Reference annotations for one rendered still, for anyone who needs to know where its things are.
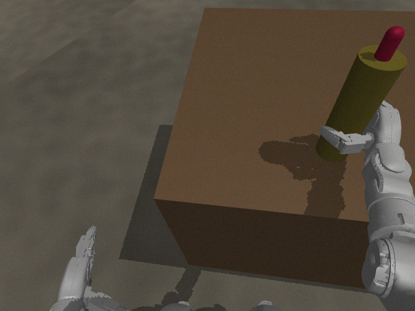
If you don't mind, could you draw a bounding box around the bottle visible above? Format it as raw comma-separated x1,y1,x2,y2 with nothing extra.
316,26,407,163

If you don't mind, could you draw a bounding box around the left robot arm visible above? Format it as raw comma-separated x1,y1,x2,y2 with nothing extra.
49,298,86,311

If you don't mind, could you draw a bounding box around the right robot hand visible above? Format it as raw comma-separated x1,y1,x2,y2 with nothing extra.
319,100,401,154

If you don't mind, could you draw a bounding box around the right robot arm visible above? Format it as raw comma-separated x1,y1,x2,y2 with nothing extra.
361,143,415,311

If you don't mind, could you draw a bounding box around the left robot hand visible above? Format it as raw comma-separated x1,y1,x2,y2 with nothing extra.
57,225,129,311

